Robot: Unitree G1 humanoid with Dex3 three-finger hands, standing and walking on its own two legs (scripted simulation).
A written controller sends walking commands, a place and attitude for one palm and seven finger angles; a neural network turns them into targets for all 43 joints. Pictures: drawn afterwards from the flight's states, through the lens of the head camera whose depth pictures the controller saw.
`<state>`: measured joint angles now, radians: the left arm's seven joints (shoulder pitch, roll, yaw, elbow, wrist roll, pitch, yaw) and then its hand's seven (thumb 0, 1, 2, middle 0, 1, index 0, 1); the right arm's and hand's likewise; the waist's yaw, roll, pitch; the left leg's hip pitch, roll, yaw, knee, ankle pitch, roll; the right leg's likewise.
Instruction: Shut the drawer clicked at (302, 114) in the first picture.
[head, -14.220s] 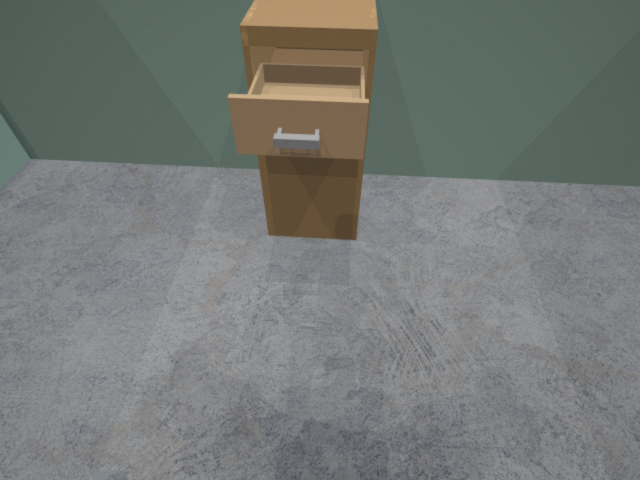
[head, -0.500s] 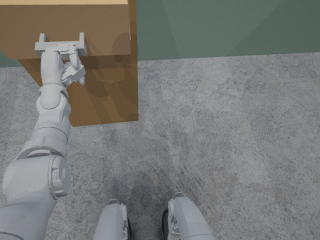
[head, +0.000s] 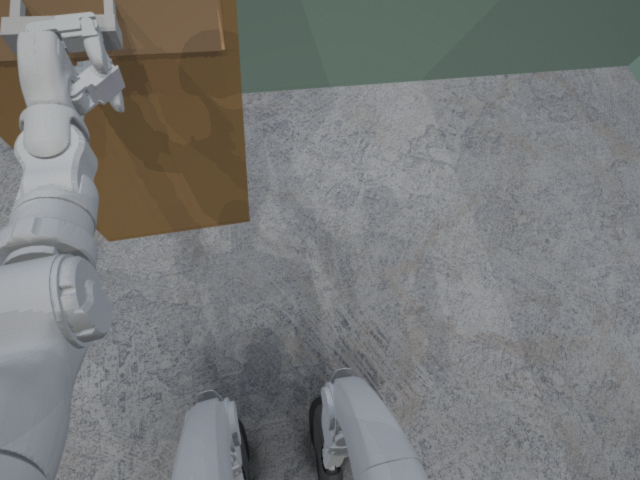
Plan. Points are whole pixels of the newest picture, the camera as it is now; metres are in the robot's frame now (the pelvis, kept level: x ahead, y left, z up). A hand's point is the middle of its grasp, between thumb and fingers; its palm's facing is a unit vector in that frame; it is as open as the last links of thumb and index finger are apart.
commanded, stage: push the drawer shut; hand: left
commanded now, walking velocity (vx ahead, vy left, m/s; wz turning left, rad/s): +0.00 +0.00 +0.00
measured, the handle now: (64, 20) +0.65 +0.20 +0.07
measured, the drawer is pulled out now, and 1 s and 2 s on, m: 0.01 0.00 0.00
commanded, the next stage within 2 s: pull the fist back off the drawer in 0.34 s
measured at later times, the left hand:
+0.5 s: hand (104, 64) +0.59 +0.16 +0.07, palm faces +0.07 -1.00 -0.06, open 3.3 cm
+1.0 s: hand (108, 67) +0.58 +0.16 +0.07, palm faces +0.07 -1.00 -0.03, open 3.3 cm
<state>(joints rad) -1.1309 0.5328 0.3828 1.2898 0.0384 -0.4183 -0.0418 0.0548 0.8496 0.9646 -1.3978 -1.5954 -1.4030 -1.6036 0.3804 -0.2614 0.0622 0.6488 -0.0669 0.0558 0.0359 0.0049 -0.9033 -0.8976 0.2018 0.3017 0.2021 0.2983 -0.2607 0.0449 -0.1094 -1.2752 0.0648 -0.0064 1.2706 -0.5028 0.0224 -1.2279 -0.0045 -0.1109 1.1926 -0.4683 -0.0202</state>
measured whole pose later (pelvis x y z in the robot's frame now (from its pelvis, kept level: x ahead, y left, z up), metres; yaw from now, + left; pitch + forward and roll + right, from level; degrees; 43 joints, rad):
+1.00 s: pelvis -0.01 +0.01 +0.00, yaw -1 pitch +30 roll -5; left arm -1.15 0.56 0.39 1.22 0.03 -0.35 -0.04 0.05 0.82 0.92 -1.40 -1.60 -1.40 -1.60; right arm 0.41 -0.25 0.08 0.64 -0.07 0.03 0.05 0.01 -0.90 -0.90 0.20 0.30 0.20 0.30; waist -0.28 0.05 -0.10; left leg -1.32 0.07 0.00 1.29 -0.49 0.03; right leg -1.27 0.00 -0.10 1.19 -0.44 -0.01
